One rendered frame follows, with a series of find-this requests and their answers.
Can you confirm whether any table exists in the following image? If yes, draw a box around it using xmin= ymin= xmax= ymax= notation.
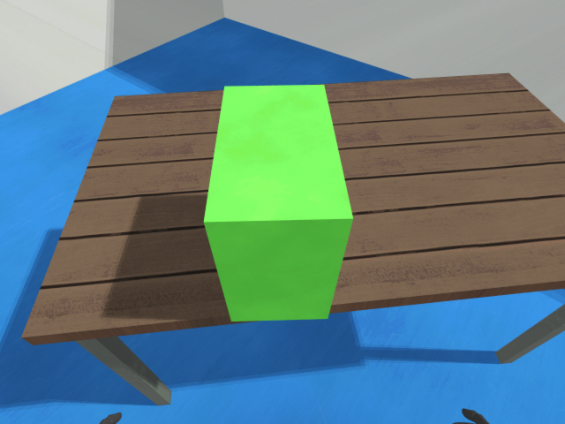
xmin=21 ymin=73 xmax=565 ymax=405

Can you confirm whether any carton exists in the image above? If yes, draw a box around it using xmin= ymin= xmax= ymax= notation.
xmin=204 ymin=85 xmax=353 ymax=322

